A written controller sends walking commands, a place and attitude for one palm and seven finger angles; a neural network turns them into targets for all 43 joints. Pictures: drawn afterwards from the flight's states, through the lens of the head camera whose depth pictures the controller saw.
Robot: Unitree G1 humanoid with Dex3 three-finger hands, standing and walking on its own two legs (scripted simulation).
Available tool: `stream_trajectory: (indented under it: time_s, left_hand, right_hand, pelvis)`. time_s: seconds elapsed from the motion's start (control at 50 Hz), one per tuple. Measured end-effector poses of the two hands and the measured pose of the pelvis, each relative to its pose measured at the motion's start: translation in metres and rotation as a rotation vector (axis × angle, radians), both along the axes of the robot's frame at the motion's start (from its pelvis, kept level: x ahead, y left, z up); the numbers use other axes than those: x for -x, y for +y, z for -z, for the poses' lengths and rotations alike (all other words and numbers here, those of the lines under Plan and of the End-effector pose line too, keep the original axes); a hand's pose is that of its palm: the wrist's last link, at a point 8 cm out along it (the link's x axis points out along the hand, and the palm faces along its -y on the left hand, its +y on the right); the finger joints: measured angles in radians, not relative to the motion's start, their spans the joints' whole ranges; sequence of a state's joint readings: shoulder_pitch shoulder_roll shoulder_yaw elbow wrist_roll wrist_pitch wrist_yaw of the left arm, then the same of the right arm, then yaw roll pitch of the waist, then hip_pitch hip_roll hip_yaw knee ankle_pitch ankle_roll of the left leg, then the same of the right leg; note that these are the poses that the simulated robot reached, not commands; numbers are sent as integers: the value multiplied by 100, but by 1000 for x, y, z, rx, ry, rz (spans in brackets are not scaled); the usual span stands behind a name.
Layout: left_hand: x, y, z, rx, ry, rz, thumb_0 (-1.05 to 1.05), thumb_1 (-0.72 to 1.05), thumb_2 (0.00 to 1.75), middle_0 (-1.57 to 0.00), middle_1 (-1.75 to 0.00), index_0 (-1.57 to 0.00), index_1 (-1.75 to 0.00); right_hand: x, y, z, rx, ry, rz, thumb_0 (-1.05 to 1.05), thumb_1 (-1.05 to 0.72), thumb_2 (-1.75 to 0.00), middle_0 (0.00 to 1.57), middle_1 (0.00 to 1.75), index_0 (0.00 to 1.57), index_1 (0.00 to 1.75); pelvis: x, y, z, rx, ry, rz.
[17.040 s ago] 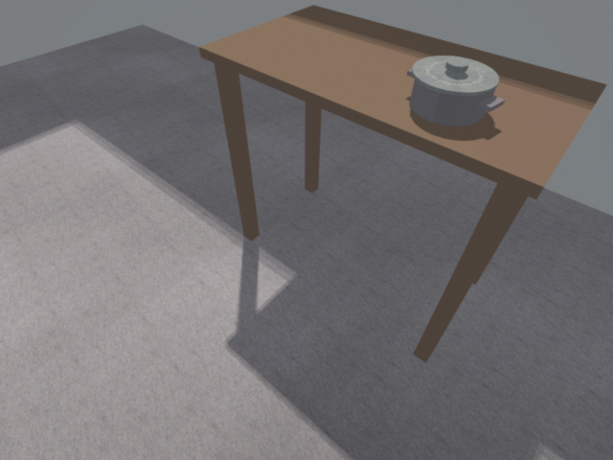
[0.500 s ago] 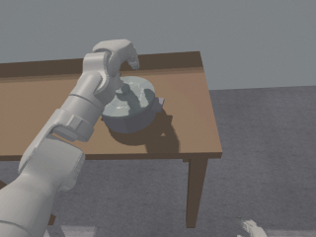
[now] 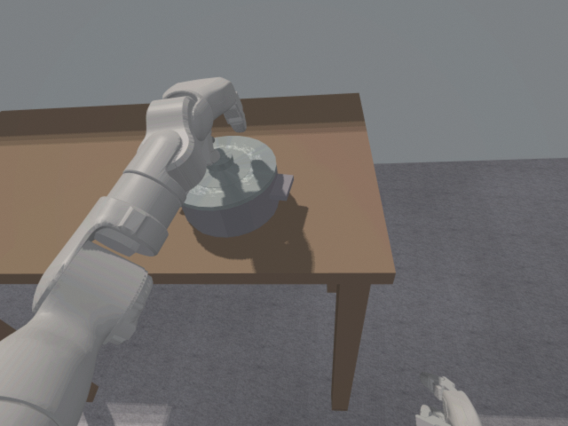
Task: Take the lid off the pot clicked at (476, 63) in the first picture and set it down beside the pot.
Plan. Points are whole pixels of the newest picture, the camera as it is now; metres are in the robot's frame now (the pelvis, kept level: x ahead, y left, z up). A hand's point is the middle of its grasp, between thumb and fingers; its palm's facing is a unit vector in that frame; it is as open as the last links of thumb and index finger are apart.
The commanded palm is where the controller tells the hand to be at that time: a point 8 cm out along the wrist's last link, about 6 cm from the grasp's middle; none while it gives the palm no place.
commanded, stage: lower the open fingers around the knob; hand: left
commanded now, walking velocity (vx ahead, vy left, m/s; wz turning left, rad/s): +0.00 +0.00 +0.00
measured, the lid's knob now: (218, 159) +0.48 +0.12 +0.15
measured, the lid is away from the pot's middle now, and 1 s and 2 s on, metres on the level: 0.00 0.00 0.01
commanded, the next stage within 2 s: close the fingers and squeeze the knob in 0.68 s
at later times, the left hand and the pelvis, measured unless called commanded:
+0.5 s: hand (214, 158) +0.45 +0.12 +0.18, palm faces -0.30 -0.08 -0.95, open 9.9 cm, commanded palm +0.43 +0.12 +0.23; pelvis +0.01 +0.00 +0.00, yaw +0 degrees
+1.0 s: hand (215, 160) +0.44 +0.11 +0.17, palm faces -0.30 -0.08 -0.95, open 9.9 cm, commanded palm +0.42 +0.12 +0.23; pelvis +0.00 +0.01 +0.00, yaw +0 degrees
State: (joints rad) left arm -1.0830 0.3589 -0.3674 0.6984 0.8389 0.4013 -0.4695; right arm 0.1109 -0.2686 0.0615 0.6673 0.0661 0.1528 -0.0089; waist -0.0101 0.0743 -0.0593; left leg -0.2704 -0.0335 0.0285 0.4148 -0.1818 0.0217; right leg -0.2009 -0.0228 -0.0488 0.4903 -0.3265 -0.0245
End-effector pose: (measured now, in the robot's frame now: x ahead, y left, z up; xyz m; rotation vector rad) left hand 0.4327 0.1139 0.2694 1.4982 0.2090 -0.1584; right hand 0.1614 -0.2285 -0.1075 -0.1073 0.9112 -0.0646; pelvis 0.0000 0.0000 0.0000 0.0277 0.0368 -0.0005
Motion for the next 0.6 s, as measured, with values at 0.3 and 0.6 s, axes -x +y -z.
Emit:
stream_trajectory:
  time_s: [0.3, 0.6]
  left_hand:
    - [-10, 5, 23, 17, 50, -4, 0, -36, 168, -89, -8, -89, -8]
    - [-11, 4, 36, -3, 63, 5, 0, -36, 168, -90, -9, -89, -8]
  right_hand:
    - [19, -6, 8, 21, 60, 32, 1, -91, -90, 20, 30, 20, 29]
    - [21, -3, 9, 26, 83, 37, 1, -91, -90, 20, 30, 20, 29]
  pelvis:
    - [-4, 1, 0, 2, 11, 5]
    - [-6, 6, 0, 5, 20, 1]
